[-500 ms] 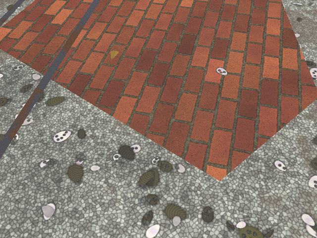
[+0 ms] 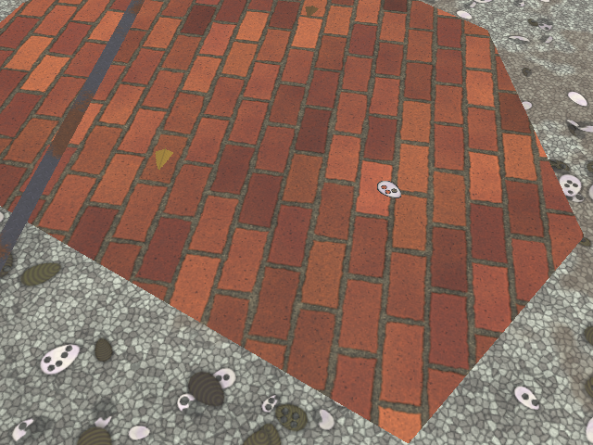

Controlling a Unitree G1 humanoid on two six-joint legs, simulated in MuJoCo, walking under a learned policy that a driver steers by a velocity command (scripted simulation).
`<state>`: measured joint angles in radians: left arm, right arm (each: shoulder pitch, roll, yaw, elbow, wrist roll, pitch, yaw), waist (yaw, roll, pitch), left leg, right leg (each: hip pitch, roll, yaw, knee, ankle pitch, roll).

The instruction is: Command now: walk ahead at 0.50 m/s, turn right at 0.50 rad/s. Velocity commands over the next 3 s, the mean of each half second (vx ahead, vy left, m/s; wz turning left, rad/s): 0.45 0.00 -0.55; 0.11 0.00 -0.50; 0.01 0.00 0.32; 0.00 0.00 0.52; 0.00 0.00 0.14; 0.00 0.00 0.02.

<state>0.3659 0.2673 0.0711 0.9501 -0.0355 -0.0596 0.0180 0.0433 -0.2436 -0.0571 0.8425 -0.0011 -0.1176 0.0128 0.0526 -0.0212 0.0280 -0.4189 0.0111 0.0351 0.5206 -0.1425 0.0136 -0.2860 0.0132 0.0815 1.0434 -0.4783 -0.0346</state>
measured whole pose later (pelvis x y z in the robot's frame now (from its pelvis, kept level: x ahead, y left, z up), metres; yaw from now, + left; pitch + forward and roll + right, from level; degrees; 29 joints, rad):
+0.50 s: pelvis +0.24 -0.07 -0.01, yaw -18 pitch +2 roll +2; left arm 0.07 0.29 0.09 0.71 0.00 -0.03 -0.04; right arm 0.23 -0.29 -0.08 0.90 0.01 -0.06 -0.01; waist -0.04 -0.01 0.08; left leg -0.22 0.07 0.08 1.07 -0.58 -0.07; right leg -0.50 0.02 -0.04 0.64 -0.15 -0.11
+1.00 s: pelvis +0.38 -0.09 +0.00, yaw -33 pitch +2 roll +1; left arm 0.16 0.30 0.06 0.69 0.02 0.03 0.03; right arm 0.12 -0.28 -0.05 0.78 -0.04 -0.04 0.00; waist 0.01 -0.03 0.01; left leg -0.35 -0.03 -0.06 0.51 -0.20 0.00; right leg -0.30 0.11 0.18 0.63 -0.40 -0.02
